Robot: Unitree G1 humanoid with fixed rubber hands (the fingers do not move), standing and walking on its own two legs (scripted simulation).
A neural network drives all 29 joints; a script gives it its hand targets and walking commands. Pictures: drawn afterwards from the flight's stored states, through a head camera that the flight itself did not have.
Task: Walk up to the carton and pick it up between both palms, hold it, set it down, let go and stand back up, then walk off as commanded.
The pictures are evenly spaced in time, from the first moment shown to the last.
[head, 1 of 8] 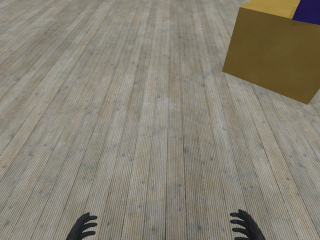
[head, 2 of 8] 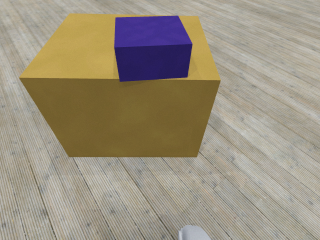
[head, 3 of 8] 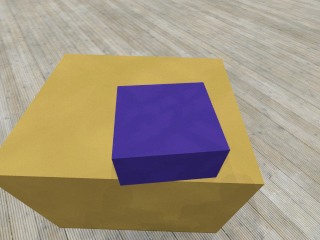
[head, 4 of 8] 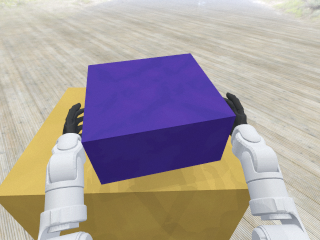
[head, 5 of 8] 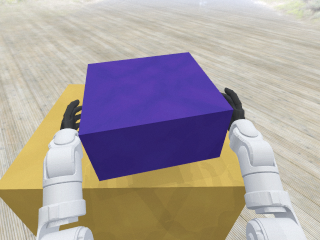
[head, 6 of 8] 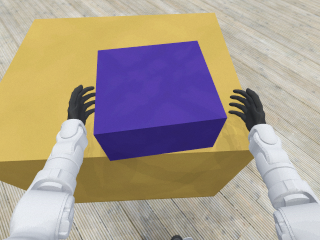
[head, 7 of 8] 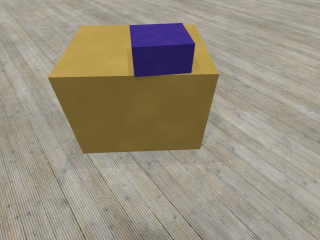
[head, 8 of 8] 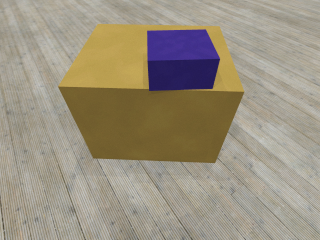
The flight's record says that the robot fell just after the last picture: no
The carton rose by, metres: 0.23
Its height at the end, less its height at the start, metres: +0.00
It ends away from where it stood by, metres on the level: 0.01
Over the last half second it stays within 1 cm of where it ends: yes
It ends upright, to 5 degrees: yes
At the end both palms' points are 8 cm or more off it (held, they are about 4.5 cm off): yes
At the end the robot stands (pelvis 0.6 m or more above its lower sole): yes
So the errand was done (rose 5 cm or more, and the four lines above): yes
